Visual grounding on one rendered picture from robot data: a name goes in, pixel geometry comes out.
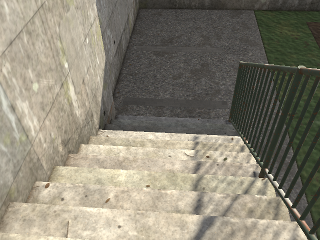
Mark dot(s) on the stairs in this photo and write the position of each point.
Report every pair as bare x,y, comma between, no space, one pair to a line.
154,178

